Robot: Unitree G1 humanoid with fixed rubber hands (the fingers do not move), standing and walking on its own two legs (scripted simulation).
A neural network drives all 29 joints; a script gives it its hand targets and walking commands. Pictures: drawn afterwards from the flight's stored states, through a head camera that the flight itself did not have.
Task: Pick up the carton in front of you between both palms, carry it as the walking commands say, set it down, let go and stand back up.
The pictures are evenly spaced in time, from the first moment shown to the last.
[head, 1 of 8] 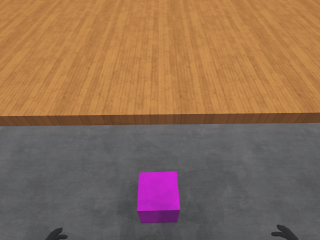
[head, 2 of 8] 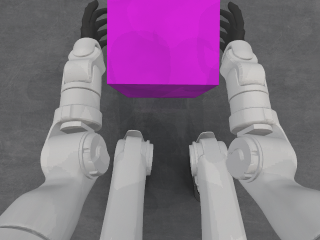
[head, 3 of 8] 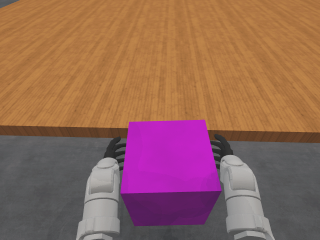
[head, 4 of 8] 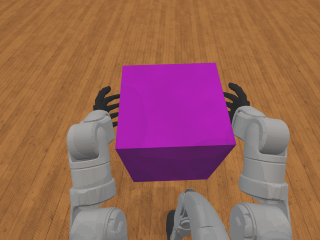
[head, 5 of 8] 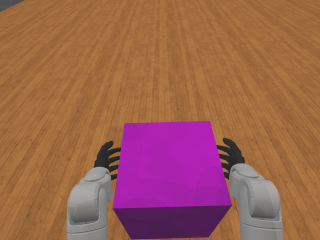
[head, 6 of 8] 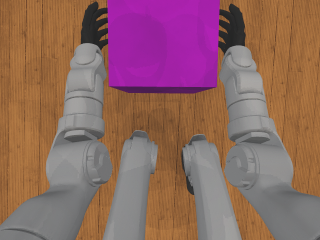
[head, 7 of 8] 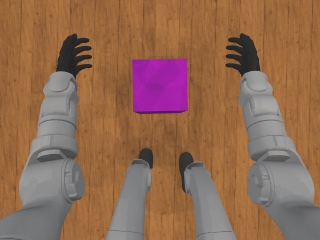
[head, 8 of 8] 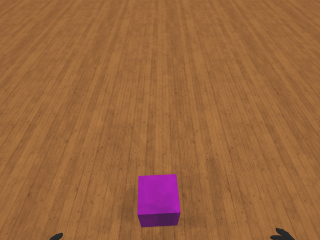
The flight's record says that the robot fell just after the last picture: no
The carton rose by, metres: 0.90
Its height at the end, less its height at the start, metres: +0.13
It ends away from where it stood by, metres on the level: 2.77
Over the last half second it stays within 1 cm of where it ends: yes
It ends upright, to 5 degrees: yes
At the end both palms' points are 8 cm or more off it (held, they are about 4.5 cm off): yes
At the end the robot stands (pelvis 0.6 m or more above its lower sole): yes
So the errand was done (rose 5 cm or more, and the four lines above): yes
